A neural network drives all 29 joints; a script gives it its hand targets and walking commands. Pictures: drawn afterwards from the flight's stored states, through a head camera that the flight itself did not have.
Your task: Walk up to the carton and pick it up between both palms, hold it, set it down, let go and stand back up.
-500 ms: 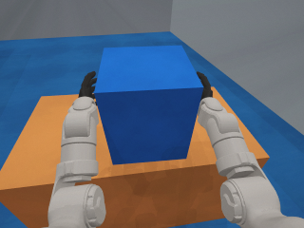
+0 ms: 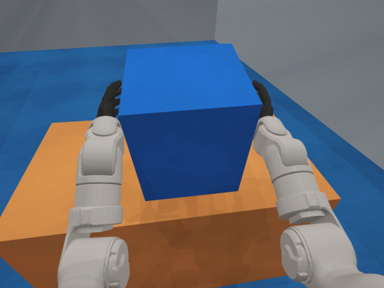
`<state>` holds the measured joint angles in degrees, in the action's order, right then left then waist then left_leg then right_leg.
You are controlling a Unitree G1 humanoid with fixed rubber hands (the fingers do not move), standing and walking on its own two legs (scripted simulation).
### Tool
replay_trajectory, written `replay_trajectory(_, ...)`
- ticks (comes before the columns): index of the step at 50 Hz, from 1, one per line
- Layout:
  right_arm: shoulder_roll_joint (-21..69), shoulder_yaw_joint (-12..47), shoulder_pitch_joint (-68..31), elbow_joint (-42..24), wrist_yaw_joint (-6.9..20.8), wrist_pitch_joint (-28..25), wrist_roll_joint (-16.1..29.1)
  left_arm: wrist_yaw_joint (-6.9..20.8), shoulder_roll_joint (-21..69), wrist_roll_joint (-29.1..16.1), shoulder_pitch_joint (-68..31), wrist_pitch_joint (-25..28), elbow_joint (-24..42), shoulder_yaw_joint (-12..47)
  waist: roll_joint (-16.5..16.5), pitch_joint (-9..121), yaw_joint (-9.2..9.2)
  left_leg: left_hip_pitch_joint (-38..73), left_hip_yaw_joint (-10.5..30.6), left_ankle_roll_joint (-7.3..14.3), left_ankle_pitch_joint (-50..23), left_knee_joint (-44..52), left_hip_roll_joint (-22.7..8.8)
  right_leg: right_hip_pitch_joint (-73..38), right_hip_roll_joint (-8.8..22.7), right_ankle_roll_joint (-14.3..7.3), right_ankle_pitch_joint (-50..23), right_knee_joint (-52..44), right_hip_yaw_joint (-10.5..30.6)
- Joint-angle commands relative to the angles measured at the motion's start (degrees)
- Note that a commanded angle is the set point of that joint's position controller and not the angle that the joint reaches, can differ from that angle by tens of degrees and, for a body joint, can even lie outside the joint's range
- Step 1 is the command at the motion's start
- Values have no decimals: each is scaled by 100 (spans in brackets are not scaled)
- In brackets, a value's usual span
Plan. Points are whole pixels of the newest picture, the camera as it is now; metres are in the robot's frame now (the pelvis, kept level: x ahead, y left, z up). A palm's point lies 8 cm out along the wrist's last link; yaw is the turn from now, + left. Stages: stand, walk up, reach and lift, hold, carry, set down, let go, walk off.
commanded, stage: hold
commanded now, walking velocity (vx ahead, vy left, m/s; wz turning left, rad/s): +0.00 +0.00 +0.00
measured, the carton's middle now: (186, 125) +0.40 +0.02 +0.20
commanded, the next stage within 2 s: none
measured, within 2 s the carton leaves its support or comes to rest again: neither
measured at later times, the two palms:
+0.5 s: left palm (110, 120) +0.37 +0.17 +0.22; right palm (261, 118) +0.38 -0.13 +0.22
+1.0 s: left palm (112, 126) +0.38 +0.17 +0.21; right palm (259, 125) +0.38 -0.13 +0.20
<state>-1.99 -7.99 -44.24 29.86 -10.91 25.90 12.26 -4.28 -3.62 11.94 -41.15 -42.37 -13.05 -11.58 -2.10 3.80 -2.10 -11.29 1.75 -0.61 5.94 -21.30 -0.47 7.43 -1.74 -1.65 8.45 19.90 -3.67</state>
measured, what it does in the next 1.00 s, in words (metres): stands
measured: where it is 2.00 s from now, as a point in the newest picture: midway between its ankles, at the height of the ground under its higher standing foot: outside the picture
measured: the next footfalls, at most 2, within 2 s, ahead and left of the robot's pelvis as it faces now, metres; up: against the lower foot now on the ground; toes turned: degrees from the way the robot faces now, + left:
none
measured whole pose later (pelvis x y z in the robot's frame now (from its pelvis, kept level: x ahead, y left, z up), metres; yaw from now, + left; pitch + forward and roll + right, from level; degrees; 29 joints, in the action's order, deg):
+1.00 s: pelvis +0.01 +0.00 +0.00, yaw +0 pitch -4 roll -1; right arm -1.5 -7.6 -44.1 31.7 -11.8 28.3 12.2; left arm -2.9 -2.2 12.9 -40.7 -44.1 -14.7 -14.7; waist -1.9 3.5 -2.3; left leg -10.6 1.8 -0.7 6.1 -20.6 -0.5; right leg 7.0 -1.8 -1.7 9.0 19.8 -3.7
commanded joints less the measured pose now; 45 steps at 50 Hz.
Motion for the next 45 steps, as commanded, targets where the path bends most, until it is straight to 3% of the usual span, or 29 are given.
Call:
replay_trajectory(1, 3065, 2458, -4865, -1443, 562, -168, 415, 828, 3534, -1014, -4115, 399, 296, 2261, 297, 2244, -298, 1571, -93, 92, -259, 164, 255, -199, -93, 416, -146, -663, 208)
replay_trajectory(4, 2565, 1777, -4061, 131, 634, 167, -9, 1259, 2826, -72, -3274, 46, -652, 979, -69, 802, -187, 1079, -251, 345, 1014, 691, 243, -167, 57, 389, 1253, -869, 226)
replay_trajectory(6, 2598, 1744, -4256, 239, 702, 173, 81, 1489, 2896, 35, -3465, -13, -566, 929, 95, 864, -178, 964, -270, 333, 1144, 775, 225, -261, 86, 322, 1546, -863, 268)
replay_trajectory(8, 2933, 1810, -4777, -168, 683, -39, 250, 1478, 3097, -282, -4089, 154, -47, 1270, 353, 1599, -178, 1034, -267, 223, 726, 681, 212, -443, 51, 318, 996, -754, 266)
replay_trajectory(9, 3135, 1804, -5110, -483, 692, -195, 314, 1396, 3392, -556, -4626, 323, 223, 1641, 534, 2000, -276, 1018, -246, 91, 602, 619, 221, -505, 5, 317, 734, -672, 206)
replay_trajectory(11, 3585, 2342, -5865, -2094, 652, -584, 708, 1154, 3989, -1470, -5241, 636, 1430, 2807, 797, 3913, -358, 1635, -89, -155, -754, 150, 184, -797, -145, 256, -748, -357, 174)
replay_trajectory(12, 3642, 2441, -6142, -2499, 630, -682, 798, 977, 4222, -1804, -5563, 745, 1689, 3291, 993, 4402, -467, 1923, -18, -269, -1235, -103, 189, -607, -217, 246, -1096, -271, 132)
replay_trajectory(13, 3687, 2655, -6404, -2948, 626, -729, 927, 852, 4356, -1926, -5543, 787, 1726, 3477, 917, 4676, -400, 2173, 54, -273, -1497, -234, 176, -441, -267, 274, -1190, -277, 89)
replay_trajectory(14, 3646, 2643, -6321, -2893, 609, -700, 852, 767, 4236, -1952, -5728, 826, 1858, 3515, 971, 4586, -428, 2225, 56, -260, -1455, -272, 197, -320, -261, 262, -1099, -330, 97)
replay_trajectory(16, 3586, 2828, -5477, -2676, 558, -479, 790, 745, 4000, -1620, -4865, 672, 1671, 3159, 605, 3929, -361, 2112, 11, -110, -1417, -230, 231, -477, -237, 344, -1316, -372, 145)
replay_trajectory(18, 3333, 2697, -5071, -1910, 549, -251, 619, 874, 3743, -1108, -4225, 456, 866, 2392, 242, 2795, -230, 1642, -57, 96, -626, 76, 252, -446, -156, 423, -605, -510, 183)
replay_trajectory(20, 2769, 1997, -4493, -414, 606, 4, 177, 1093, 3163, -404, -3788, 191, -294, 1409, 146, 1498, -234, 1259, -200, 231, 582, 499, 232, -149, 1, 412, 793, -797, 183)
replay_trajectory(22, 2530, 1786, -4167, 80, 664, 172, 54, 1350, 2888, -83, -3437, 39, -497, 1008, 44, 1031, -247, 1084, -238, 307, 948, 720, 189, -258, 33, 327, 1217, -848, 244)
replay_trajectory(24, 2880, 1911, -4440, -243, 654, 53, 208, 1450, 3020, -151, -3566, 88, -180, 1075, 95, 1386, -132, 1037, -283, 289, 773, 659, 226, -490, 39, 353, 1073, -766, 248)
replay_trajectory(25, 3017, 1906, -4645, -388, 640, -43, 291, 1433, 3170, -433, -3987, 184, 166, 1453, 295, 1676, -240, 1086, -271, 187, 527, 590, 246, -513, 49, 347, 711, -731, 237)
replay_trajectory(27, 3355, 2180, -5461, -1304, 633, -320, 537, 1286, 3583, -948, -4800, 439, 758, 2105, 545, 2740, -273, 1257, -159, 57, -43, 397, 228, -566, -40, 363, -12, -529, 172)
replay_trajectory(29, 3608, 2516, -5911, -2330, 577, -545, 756, 1061, 3993, -1510, -5249, 646, 1440, 2889, 726, 3975, -374, 1695, -55, -119, -1180, -50, 247, -833, -170, 333, -1206, -286, 147)
replay_trajectory(31, 3657, 2726, -5983, -2849, 518, -597, 883, 863, 4089, -1778, -5438, 756, 1878, 3332, 853, 4541, -456, 2067, 24, -189, -1542, -257, 245, -714, -235, 342, -1470, -275, 126)
replay_trajectory(32, 3645, 2785, -5636, -2864, 486, -521, 921, 821, 4070, -1814, -5209, 728, 1965, 3392, 876, 4444, -482, 2158, 32, -210, -1607, -307, 242, -634, -229, 361, -1617, -257, 139)
replay_trajectory(33, 3426, 2709, -5317, -2460, 480, -393, 799, 814, 3958, -1619, -4962, 632, 1625, 3180, 793, 3894, -492, 2101, 17, -180, -1361, -230, 246, -511, -212, 369, -1332, -353, 146)
replay_trajectory(34, 3402, 2704, -5104, -2291, 485, -317, 785, 850, 3888, -1471, -4666, 563, 1443, 2904, 630, 3595, -381, 1974, -8, -111, -1225, -138, 238, -568, -208, 395, -1144, -407, 156)
replay_trajectory(37, 2907, 2265, -4229, -840, 509, 35, 389, 1108, 3254, -620, -3701, 217, 254, 1766, 199, 1837, -297, 1401, -145, 129, 132, 386, 250, -442, -60, 429, 147, -683, 195)
replay_trajectory(39, 2665, 1963, -4059, -408, 547, 133, 232, 1322, 3072, -321, -3383, 58, -76, 1397, 259, 1371, -297, 1246, -205, 180, 479, 550, 235, -355, 36, 377, 567, -754, 243)
replay_trajectory(40, 2740, 2020, -4298, -469, 575, 122, 274, 1396, 3025, -207, -3494, 50, -23, 1262, 149, 1386, -206, 1204, -224, 223, 545, 581, 217, -368, 30, 366, 780, -766, 219)
replay_trajectory(43, 2935, 2042, -4603, -656, 611, -13, 325, 1443, 3223, -420, -3949, 120, 323, 1579, 346, 1666, -276, 1142, -218, 144, 513, 593, 233, -529, 6, 337, 616, -690, 211)
replay_trajectory(44, 3192, 2227, -4956, -1350, 603, -177, 445, 1354, 3537, -818, -4413, 270, 966, 2110, 471, 2439, -362, 1255, -168, 16, 83, 465, 196, -689, -63, 336, 11, -521, 175)
replay_trajectory(45, 3357, 2342, -5379, -1774, 580, -287, 605, 1268, 3690, -1104, -4709, 383, 1175, 2428, 580, 2947, -371, 1386, -110, -28, -291, 309, 209, -696, -97, 311, -375, -468, 191)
